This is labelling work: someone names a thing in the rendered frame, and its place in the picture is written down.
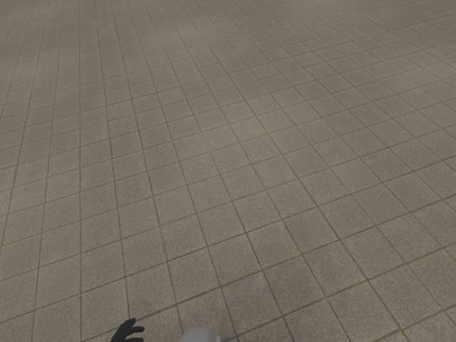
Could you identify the left robot hand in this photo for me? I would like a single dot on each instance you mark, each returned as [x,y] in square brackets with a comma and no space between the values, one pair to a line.
[125,330]

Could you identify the left robot thigh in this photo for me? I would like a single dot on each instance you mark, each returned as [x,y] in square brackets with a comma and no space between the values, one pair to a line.
[200,334]

